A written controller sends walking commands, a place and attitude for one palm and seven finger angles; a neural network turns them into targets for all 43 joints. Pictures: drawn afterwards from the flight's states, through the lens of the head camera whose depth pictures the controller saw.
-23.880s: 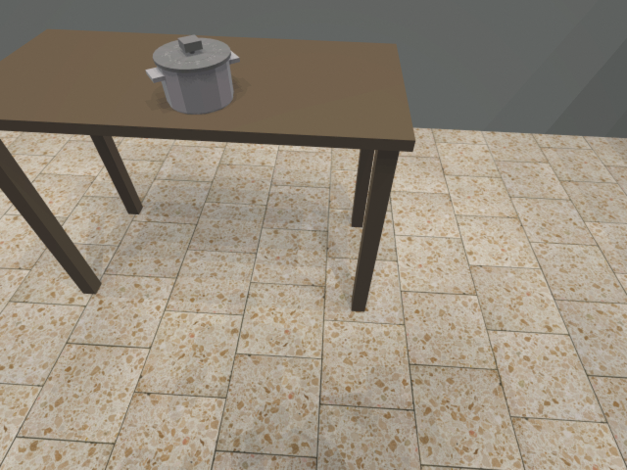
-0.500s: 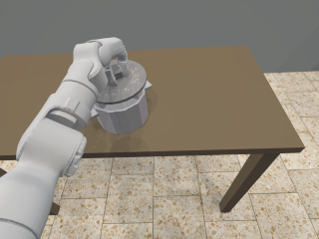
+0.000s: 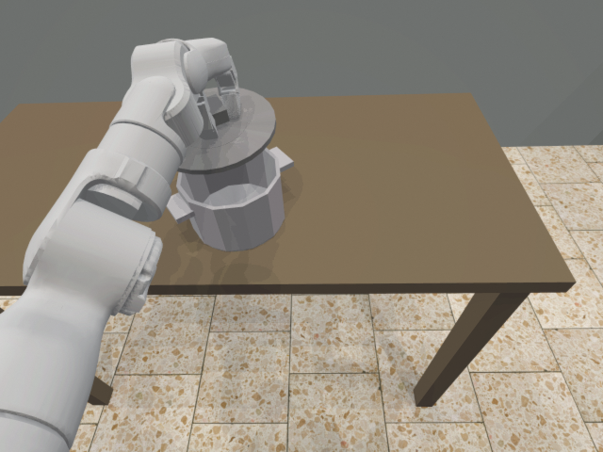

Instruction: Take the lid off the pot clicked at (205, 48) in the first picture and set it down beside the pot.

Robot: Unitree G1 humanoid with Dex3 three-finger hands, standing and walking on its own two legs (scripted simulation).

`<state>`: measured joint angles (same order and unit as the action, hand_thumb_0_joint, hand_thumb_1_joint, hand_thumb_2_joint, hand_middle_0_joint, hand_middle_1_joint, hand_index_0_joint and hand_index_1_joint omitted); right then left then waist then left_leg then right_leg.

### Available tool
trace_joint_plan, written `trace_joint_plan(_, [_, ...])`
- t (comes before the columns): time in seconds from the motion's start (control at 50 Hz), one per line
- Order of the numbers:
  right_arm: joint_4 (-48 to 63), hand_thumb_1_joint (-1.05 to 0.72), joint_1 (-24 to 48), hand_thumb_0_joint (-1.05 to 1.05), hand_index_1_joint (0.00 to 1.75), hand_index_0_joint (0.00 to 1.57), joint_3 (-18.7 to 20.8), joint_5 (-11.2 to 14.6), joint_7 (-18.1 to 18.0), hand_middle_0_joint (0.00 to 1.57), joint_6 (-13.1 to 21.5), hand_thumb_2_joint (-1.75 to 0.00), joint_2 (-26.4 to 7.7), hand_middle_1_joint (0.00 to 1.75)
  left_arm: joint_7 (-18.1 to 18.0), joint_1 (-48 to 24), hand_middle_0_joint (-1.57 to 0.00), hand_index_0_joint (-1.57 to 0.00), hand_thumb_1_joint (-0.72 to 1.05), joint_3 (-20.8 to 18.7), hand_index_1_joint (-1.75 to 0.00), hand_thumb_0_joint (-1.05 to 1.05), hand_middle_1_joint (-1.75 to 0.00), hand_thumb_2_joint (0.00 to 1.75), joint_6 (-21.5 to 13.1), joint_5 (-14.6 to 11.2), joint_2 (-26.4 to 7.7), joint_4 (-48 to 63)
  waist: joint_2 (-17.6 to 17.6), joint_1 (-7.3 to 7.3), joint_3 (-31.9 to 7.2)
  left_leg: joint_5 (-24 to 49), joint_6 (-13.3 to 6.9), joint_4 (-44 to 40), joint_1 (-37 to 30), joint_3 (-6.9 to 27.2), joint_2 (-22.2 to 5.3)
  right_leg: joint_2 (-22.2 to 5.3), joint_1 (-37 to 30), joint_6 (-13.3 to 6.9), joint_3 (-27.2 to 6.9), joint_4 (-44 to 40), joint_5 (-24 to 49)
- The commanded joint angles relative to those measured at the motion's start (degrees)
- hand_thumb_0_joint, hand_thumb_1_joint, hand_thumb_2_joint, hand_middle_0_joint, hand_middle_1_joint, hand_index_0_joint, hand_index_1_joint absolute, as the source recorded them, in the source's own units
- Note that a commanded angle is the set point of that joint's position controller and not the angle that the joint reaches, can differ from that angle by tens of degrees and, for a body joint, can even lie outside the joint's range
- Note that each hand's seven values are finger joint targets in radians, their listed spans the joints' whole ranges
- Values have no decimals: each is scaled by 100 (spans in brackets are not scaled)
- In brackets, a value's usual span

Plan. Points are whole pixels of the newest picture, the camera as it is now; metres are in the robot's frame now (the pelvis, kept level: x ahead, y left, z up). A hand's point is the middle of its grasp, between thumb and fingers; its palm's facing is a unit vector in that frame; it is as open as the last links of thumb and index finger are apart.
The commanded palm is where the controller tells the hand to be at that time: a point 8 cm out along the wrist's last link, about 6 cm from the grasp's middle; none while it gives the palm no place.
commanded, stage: lift the lid straight up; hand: left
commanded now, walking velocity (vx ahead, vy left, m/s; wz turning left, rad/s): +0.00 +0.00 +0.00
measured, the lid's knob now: (208, 112) +0.50 +0.11 +0.21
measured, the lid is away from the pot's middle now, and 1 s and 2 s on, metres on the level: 0.01 0.02 0.11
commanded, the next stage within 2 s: move the lid sideways beside the pot in 0.98 s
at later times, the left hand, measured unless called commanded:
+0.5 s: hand (186, 77) +0.49 +0.13 +0.27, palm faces -0.26 -0.10 -0.96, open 6.6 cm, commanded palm +0.48 +0.12 +0.33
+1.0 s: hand (192, 51) +0.49 +0.11 +0.30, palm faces -0.22 -0.11 -0.97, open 6.6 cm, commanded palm +0.48 +0.11 +0.35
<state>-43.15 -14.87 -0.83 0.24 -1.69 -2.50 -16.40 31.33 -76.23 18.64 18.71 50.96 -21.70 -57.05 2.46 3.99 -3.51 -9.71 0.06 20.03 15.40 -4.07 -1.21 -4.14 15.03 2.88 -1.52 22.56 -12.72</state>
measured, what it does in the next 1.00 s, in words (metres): stands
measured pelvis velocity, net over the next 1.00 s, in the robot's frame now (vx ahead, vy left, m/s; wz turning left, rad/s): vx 0.01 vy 0.00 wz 0.00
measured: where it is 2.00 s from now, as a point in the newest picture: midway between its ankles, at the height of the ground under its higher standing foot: outside the picture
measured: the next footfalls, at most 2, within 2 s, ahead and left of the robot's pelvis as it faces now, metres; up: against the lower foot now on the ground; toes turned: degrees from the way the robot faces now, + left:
none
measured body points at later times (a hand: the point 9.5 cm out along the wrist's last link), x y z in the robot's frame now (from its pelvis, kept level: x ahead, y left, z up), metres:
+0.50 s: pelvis +0.00 +0.00 +0.00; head +0.03 -0.02 +0.45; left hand +0.49 +0.13 +0.32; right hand +0.07 -0.27 -0.13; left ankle +0.00 +0.13 -0.74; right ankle -0.02 -0.15 -0.74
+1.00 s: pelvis +0.01 +0.00 +0.00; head +0.03 -0.03 +0.45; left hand +0.49 +0.11 +0.35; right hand +0.09 -0.26 -0.13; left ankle +0.00 +0.13 -0.74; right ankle -0.02 -0.15 -0.74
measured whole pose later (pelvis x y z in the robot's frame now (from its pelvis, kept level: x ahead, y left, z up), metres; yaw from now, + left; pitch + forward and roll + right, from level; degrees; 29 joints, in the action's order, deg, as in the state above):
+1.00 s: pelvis +0.01 +0.00 +0.00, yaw +0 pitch +6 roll +1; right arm -43.2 -14.1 -1.7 0.5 -1.3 -1.5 -16.5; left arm 33.2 -86.8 17.3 22.9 53.2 -22.7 -60.1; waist 3.0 3.8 -3.5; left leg -8.9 0.0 17.9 15.0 -3.8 -1.0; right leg -4.3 14.7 3.0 -1.3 20.8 -12.2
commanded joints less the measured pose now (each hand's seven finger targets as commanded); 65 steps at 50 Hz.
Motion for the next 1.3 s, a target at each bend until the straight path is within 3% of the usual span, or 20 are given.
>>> trace_joint_plan(0.0, [563,-90,63,0,30,20,259,6,-73,20,186,-90,-769,30,-266,-3718,-83,-92,74,-474,-112,0,-109,78,5,109,-1274,955,-611,44,-2092,1427,-419,72,-1407,97,494,693,-263,-403,346,-206,1815])
trace_joint_plan(0.04, [585,-90,95,0,30,20,240,3,-93,20,218,-90,-752,30,-272,-4019,-83,-92,74,-591,-112,0,-109,78,-17,207,-1528,1028,-656,54,-2266,1323,-435,62,-1400,76,493,654,-343,-381,288,-187,1799])
trace_joint_plan(0.1, [602,-90,77,0,30,20,257,10,-63,20,263,-90,-748,30,-280,-3930,-83,-92,74,-423,-112,0,-109,78,-33,180,-1262,1060,-398,39,-2366,1659,-412,130,-1477,111,460,656,-308,-424,294,-135,1941])
trace_joint_plan(0.16, [556,-90,16,0,30,20,247,22,-72,20,228,-90,-774,30,-225,-3835,-83,-92,74,-511,-112,0,-109,78,60,231,-1396,709,-827,61,-2090,1397,-432,27,-1315,78,493,670,-339,-367,337,-212,1828])
trace_joint_plan(0.22, [617,-90,39,0,30,20,250,2,-66,20,251,-90,-774,30,-232,-4167,-83,-92,74,-563,-112,0,-109,78,7,274,-1562,1062,-560,52,-2482,1624,-432,81,-1467,85,477,642,-430,-379,271,-172,1973])
trace_joint_plan(0.24, [570,-90,26,0,30,20,254,12,-76,20,256,-90,-753,30,-223,-4138,-83,-92,74,-454,-112,0,-109,78,34,289,-1371,819,-653,102,-2300,1583,-450,107,-1432,62,484,651,-344,-377,290,-185,1975])
trace_joint_plan(0.34, [567,-90,-1,0,30,20,252,26,-87,20,224,-90,-809,30,-169,-4146,-83,-92,74,-583,-112,0,-109,78,90,316,-1628,705,-777,97,-2169,1480,-455,42,-1316,44,488,644,-405,-360,300,-242,1924])
trace_joint_plan(0.4, [582,-90,12,0,30,20,274,32,-54,20,286,-90,-804,30,-175,-4405,-83,-92,74,-380,-112,0,-109,78,77,238,-1330,1019,-377,121,-2375,1817,-435,130,-1574,107,450,647,-253,-400,273,-227,1983])
trace_joint_plan(0.48, [592,-90,6,0,30,20,276,43,-19,20,374,-90,-769,30,-145,-4565,-83,-92,74,-370,-112,0,-109,78,78,292,-1306,1212,-321,104,-2601,2141,-429,176,-1774,157,433,651,-255,-386,266,-173,2038])
trace_joint_plan(0.56, [501,-90,-30,0,30,20,254,49,-20,20,301,-90,-823,30,-109,-4396,-83,-92,74,-446,-112,0,-109,78,216,341,-1382,729,-547,134,-2131,1827,-420,71,-1524,100,469,665,-226,-374,333,-279,1962])
trace_joint_plan(0.64, [558,-90,25,0,30,20,260,25,0,20,384,-90,-766,30,-160,-4791,-83,-92,74,-405,-112,0,-109,78,166,363,-1320,1144,-302,99,-2639,2203,-414,168,-1806,162,421,643,-261,-397,271,-193,2032])
trace_joint_plan(0.72, [570,-90,22,0,30,20,241,32,0,20,319,-90,-804,30,-109,-4616,-83,-92,74,-576,-112,0,-109,78,238,396,-1543,993,-595,35,-2540,2333,-413,98,-1648,102,443,629,-500,-369,300,-226,2260])
trace_joint_plan(0.8, [550,-90,41,0,30,20,235,44,2,20,283,-90,-826,30,-96,-4267,-83,-92,74,-441,-112,0,-109,78,365,317,-1228,643,-547,26,-2188,2313,-413,82,-1561,87,441,642,-369,-389,340,-277,2235])
trace_joint_plan(0.82, [568,-90,21,0,30,20,222,22,11,20,274,-90,-823,30,-80,-4425,-83,-92,74,-567,-112,0,-109,78,356,419,-1489,805,-748,16,-2319,2200,-411,41,-1552,79,451,626,-497,-355,318,-273,2206])
trace_joint_plan(0.9, [555,-90,132,0,30,20,205,59,-31,20,223,-90,-830,30,-85,-4443,-83,-92,74,-361,-112,0,-109,78,418,323,-1158,597,-753,103,-1987,1693,-421,-15,-1418,56,470,628,-301,-380,342,-340,1943])
trace_joint_plan(0.96, [647,-90,135,0,30,20,204,41,-20,20,311,-90,-756,30,-133,-4964,-83,-92,74,-421,-112,0,-109,78,296,413,-1338,1191,-561,60,-2661,2070,-436,70,-1708,112,445,593,-469,-376,257,-205,2111])
trace_joint_plan(1.0, [590,-90,79,0,30,20,223,46,-26,20,307,-90,-782,30,-135,-4734,-83,-92,74,-364,-112,0,-109,78,331,372,-1193,928,-547,87,-2506,2196,-428,119,-1686,101,440,620,-409,-389,296,-243,2197])
trace_joint_plan(1.08, [635,-90,97,0,30,20,201,47,-51,20,238,-90,-803,30,-117,-4530,-83,-92,74,-465,-112,0,-109,78,241,610,-1530,892,-943,75,-2234,1722,-428,45,-1324,63,469,609,-461,-362,276,-261,2033])
trace_joint_plan(1.14, [758,-90,168,0,30,20,224,10,-44,20,138,-90,-795,30,-146,-4440,-83,-92,74,-808,-112,0,-109,78,101,729,-2036,1046,-778,-53,-2625,1980,-435,123,-1328,0,448,559,-778,-379,218,-138,2287])
trace_joint_plan(1.28, [917,-90,230,0,30,20,236,92,-15,20,-8,-90,-816,30,-17,-4233,-83,-92,74,-688,-112,0,-109,78,107,601,-1994,1429,-695,-61,-2469,2249,-441,117,-1420,-19,439,560,-776,-349,256,-186,2419])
